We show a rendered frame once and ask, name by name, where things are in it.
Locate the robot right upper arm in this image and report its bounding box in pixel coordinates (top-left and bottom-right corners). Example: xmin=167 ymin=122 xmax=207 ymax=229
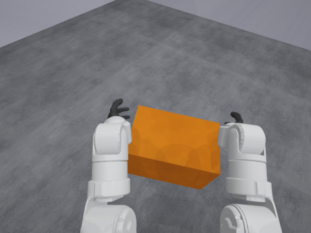
xmin=220 ymin=203 xmax=282 ymax=233

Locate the left robot forearm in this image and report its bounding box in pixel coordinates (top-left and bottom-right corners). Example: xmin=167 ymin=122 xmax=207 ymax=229
xmin=80 ymin=116 xmax=132 ymax=232

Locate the robot left upper arm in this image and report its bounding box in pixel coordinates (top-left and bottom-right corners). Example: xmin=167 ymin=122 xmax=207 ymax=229
xmin=81 ymin=204 xmax=137 ymax=233

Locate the robot left hand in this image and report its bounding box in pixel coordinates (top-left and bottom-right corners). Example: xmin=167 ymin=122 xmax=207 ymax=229
xmin=107 ymin=99 xmax=130 ymax=119

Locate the robot right hand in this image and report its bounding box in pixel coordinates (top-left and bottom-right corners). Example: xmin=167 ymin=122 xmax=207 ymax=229
xmin=225 ymin=112 xmax=243 ymax=124

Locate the carton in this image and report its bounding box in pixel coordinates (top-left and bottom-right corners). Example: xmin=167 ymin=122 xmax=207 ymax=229
xmin=127 ymin=105 xmax=220 ymax=190

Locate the right robot forearm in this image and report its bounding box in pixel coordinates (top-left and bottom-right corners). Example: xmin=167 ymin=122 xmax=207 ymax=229
xmin=217 ymin=123 xmax=281 ymax=227

